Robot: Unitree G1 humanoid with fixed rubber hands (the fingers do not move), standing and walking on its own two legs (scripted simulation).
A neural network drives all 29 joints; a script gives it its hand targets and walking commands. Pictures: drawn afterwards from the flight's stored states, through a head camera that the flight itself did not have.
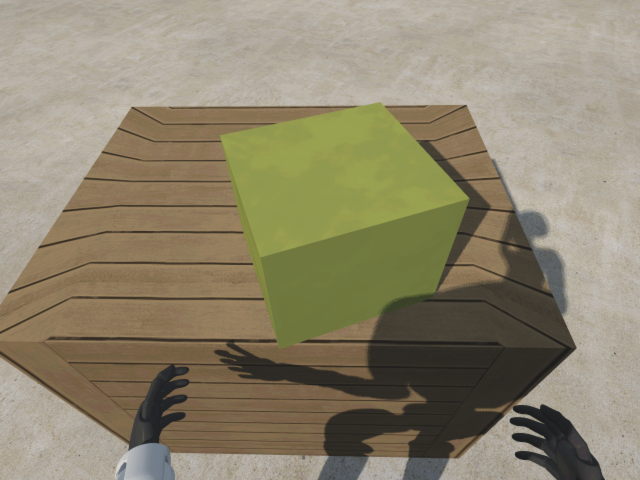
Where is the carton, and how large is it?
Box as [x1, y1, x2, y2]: [220, 102, 469, 348]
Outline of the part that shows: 380,102 220,135 244,236 279,348 433,296 469,198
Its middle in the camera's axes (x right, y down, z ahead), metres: +0.02 -0.03 +0.61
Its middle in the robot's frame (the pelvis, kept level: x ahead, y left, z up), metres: +0.49 +0.01 +0.04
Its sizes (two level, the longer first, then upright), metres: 0.265 0.251 0.221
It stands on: a pedestal, 0.69 m high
